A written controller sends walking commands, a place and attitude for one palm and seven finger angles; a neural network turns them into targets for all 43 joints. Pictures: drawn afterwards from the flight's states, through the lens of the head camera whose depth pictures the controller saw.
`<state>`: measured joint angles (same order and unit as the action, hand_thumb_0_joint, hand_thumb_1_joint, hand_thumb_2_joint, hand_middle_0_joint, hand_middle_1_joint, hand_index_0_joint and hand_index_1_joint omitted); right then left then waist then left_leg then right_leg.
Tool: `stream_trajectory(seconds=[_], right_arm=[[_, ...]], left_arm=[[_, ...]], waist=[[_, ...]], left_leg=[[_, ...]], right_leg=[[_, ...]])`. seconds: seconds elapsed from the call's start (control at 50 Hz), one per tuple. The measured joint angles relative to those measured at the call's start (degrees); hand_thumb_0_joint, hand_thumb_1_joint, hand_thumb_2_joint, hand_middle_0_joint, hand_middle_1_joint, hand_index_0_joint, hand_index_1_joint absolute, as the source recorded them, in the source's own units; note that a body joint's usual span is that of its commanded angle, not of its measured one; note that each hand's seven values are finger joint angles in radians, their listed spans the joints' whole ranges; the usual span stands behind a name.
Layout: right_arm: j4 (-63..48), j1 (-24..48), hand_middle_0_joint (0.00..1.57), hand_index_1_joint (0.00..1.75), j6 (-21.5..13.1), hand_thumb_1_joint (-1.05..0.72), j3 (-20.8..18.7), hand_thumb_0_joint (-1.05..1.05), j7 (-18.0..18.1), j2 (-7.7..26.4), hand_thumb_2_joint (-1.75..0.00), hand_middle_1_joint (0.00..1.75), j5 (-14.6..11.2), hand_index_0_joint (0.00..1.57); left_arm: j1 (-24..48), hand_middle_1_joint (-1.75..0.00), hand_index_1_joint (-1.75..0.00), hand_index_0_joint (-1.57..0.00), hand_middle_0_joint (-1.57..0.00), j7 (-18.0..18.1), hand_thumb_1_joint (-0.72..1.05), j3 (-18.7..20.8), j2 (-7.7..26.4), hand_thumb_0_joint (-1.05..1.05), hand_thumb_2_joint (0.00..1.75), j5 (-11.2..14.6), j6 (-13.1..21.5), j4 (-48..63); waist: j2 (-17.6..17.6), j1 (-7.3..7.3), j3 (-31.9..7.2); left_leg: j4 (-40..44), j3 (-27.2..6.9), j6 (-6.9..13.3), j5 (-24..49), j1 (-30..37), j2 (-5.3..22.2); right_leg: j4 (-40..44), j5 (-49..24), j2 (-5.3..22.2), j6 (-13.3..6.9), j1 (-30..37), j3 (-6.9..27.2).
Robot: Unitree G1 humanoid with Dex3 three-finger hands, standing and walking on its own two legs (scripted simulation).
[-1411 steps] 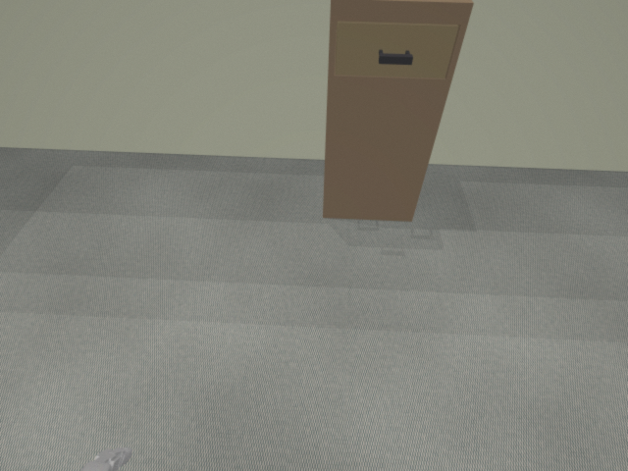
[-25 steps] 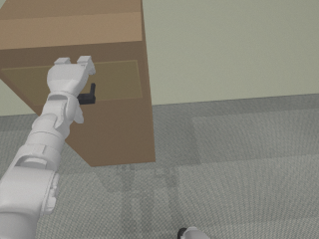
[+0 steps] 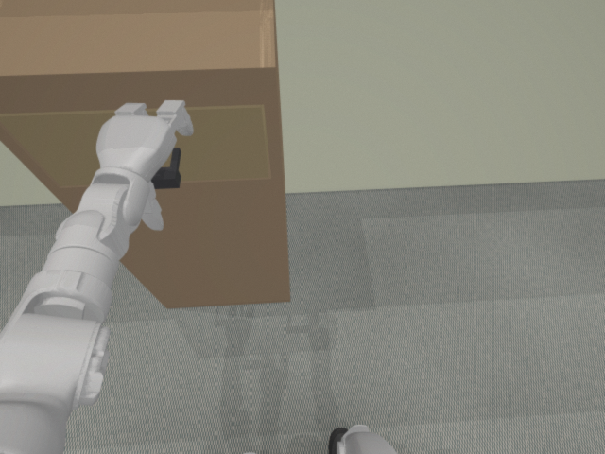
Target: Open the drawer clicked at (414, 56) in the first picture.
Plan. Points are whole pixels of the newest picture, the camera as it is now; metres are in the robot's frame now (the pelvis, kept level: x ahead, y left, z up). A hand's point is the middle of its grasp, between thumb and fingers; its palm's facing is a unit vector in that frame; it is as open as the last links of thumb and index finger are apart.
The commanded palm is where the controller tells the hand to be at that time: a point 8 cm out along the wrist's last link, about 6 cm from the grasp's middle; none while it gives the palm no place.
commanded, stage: re-aim the fingers above the handle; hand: left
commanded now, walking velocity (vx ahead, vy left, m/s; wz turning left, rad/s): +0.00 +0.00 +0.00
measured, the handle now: (146, 167) +0.53 +0.22 +0.01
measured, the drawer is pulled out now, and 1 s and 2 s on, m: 0.00 0.00 0.00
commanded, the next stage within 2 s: lower the fingers behind the handle in 0.32 s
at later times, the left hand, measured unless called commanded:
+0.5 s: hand (95, 179) +0.46 +0.26 +0.07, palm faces -0.17 +0.06 -0.98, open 13.8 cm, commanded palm +0.46 +0.24 +0.12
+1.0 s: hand (155, 165) +0.49 +0.19 +0.06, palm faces +0.01 +0.05 -1.00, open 13.5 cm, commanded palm +0.46 +0.23 +0.09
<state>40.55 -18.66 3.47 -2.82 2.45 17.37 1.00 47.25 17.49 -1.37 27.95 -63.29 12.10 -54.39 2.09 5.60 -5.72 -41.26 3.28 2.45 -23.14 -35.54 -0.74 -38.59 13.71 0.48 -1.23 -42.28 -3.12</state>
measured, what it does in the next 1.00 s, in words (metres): stands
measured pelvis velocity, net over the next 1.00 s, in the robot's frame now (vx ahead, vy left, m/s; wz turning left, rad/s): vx -0.01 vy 0.00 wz -0.02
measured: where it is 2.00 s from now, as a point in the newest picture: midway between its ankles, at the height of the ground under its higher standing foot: outside the picture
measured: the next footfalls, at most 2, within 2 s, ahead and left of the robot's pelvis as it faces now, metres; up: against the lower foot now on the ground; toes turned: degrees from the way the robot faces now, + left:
none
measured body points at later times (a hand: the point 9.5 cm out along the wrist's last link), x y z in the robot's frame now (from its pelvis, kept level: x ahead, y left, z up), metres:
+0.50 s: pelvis -0.01 -0.01 +0.01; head +0.08 -0.02 +0.45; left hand +0.47 +0.25 +0.12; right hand +0.03 -0.29 -0.12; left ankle -0.04 +0.09 -0.71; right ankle +0.04 -0.11 -0.71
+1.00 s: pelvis -0.01 +0.00 +0.00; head +0.07 -0.03 +0.44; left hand +0.48 +0.18 +0.12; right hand +0.04 -0.25 -0.15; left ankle -0.04 +0.09 -0.71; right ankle +0.04 -0.11 -0.71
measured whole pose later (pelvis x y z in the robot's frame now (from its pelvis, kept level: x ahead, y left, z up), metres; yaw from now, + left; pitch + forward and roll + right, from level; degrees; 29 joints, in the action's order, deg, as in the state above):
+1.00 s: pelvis -0.01 +0.00 +0.00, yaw -1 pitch +17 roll +0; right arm 40.7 -14.5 6.5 1.3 1.1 13.6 -0.7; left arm 53.9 20.1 -4.2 25.3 -62.9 -2.8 -66.2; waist 3.5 6.3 -6.4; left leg -41.0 4.9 2.6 -22.1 -35.8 -0.7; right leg -38.8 12.3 0.3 -1.0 -43.3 -1.4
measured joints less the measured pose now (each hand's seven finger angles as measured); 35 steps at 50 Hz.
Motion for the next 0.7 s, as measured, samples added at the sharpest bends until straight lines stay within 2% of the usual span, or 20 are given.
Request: stream_trajectory(seconds=[0.06, 0.12, 0.18, 0.24, 0.36, 0.46, 0.52, 0.56, 0.6, 0.64, 0.7], right_arm=[[0.4, 1.4, 0.2, 0.3, 0.7, -0.9, 0.5, 0.0, -0.7, -0.3, -0.9, 0.3, -0.2, 0.2], [0.6, 2.9, 0.2, 0.3, 1.5, -0.9, 1.5, 0.01, -0.8, -1.2, -0.9, 0.3, -0.7, 0.2], [0.5, 4.3, 0.2, 0.3, 2.1, -0.9, 2.7, 0.01, -0.3, -2.3, -0.9, 0.3, -1.5, 0.21], [-0.2, 4.8, 0.21, 0.3, 2.3, -0.9, 3.7, 0.01, 0.5, -3.1, -0.9, 0.3, -2.1, 0.21], [-1.2, 3.9, 0.21, 0.3, 1.5, -0.9, 4.2, 0.0, 1.8, -2.9, -0.9, 0.3, -2.8, 0.21], [-1.4, 0.8, 0.21, 0.3, 0.0, -0.9, 2.4, 0.0, 2.2, -1.4, -0.9, 0.3, -2.9, 0.21], [-0.6, -0.9, 0.21, 0.3, -0.3, -0.9, 1.0, 0.0, 2.2, -0.4, -0.9, 0.3, -2.4, 0.21], [0.0, -1.4, 0.21, 0.3, -0.3, -0.9, 0.3, 0.01, 2.1, 0.0, -0.9, 0.3, -2.0, 0.21], [0.2, -1.5, 0.21, 0.3, -0.3, -0.9, -0.2, 0.01, 2.0, 0.3, -0.9, 0.3, -1.5, 0.21], [0.2, -1.5, 0.21, 0.3, -0.5, -0.9, -0.7, 0.01, 1.7, 0.4, -0.9, 0.3, -0.9, 0.21], [0.2, -0.9, 0.2, 0.3, -0.6, -0.9, -0.9, 0.01, 0.7, 0.4, -0.9, 0.3, 0.1, 0.21]], left_arm=[[0.1, -1.24, -1.22, -0.34, -0.44, 3.1, -0.48, -0.1, -0.1, 0.0, 0.3, -0.6, -2.9, -1.1], [1.2, -1.24, -1.25, -0.37, -0.44, 3.3, -0.48, -0.8, -0.6, 0.0, 0.3, -0.3, -6.5, -2.7], [2.4, -1.24, -1.26, -0.39, -0.43, 1.4, -0.48, -0.6, -0.5, 0.0, 0.3, 0.8, -9.2, -4.7], [2.8, -1.23, -1.25, -0.41, -0.41, -1.3, -0.49, 0.1, 0.4, 0.0, 0.3, 1.6, -10.0, -5.8], [4.3, -1.21, -1.22, -0.38, -0.35, -4.9, -0.49, 1.9, 5.1, 0.0, 0.3, 2.4, -10.4, -8.5], [4.4, -1.21, -1.21, -0.34, -0.33, -8.7, -0.49, -1.7, 8.0, 0.0, 0.3, 2.6, -8.6, -9.1], [3.0, -1.21, -1.2, -0.33, -0.32, -11.1, -0.49, -4.3, 6.8, 0.0, 0.3, 4.0, -5.5, -6.5], [1.6, -1.21, -1.2, -0.32, -0.32, -11.7, -0.49, -4.5, 5.4, 0.0, 0.3, 4.6, -2.5, -4.1], [0.3, -1.2, -1.2, -0.32, -0.32, -10.8, -0.49, -3.7, 4.1, 0.0, 0.3, 4.1, 0.4, -1.8], [-0.5, -1.2, -1.2, -0.32, -0.32, -8.3, -0.49, -2.7, 3.1, 0.0, 0.3, 2.9, 2.4, 0.0], [-0.4, -1.2, -1.2, -0.32, -0.32, -2.4, -0.49, -0.1, 2.1, 0.0, 0.3, 0.8, 2.7, 0.7]], waist=[[0.7, 0.11, 0.2], [1.1, 0.24, 0.8], [1.3, 0.66, 1.4], [1.4, 0.95, 1.7], [0.9, 0.61, 2.3], [0.4, -0.64, 1.9], [0.0, -1.36, 1.7], [-0.5, -1.44, 1.6], [-0.9, -1.11, 1.4], [-1.1, -0.52, 0.9], [-0.9, 0.44, -0.1]], left_leg=[[-0.2, 0.6, 0.1, 0.0, -0.3, 0.1], [0.9, 1.2, 0.2, 0.7, 0.7, 0.1], [2.6, 1.8, 0.2, 1.6, 2.4, 0.0], [4.2, 2.3, 0.1, 2.4, 4.1, 0.1], [5.4, 2.2, -0.2, 3.2, 5.3, 0.2], [4.5, 0.8, -0.4, 3.0, 3.9, 0.2], [3.5, -0.3, -0.4, 2.5, 3.1, 0.1], [2.6, -0.9, -0.4, 2.0, 2.5, 0.0], [1.5, -1.2, -0.3, 1.4, 1.6, 0.0], [0.3, -1.3, -0.3, 0.7, 0.3, 0.0], [-1.7, -1.0, -0.2, -0.3, -2.0, 0.0]], right_leg=[[-0.2, -0.2, -0.1, 0.1, -0.5, 0.6], [0.6, -0.9, -0.2, 0.3, 0.2, 1.1], [1.9, -1.8, -0.4, 0.3, 1.5, 1.8], [3.2, -2.6, -0.6, 0.2, 2.9, 2.3], [4.1, -3.2, -0.7, -0.1, 4.1, 2.2], [4.1, -2.9, -0.5, -0.3, 3.5, 0.9], [3.6, -2.3, -0.2, -0.4, 3.3, -0.3], [2.9, -1.7, 0.0, -0.4, 3.0, -0.8], [2.0, -1.2, 0.0, -0.4, 2.3, -1.1], [1.0, -0.6, 0.1, -0.4, 1.1, -1.2], [-0.9, 0.3, 0.1, -0.2, -1.4, -1.0]])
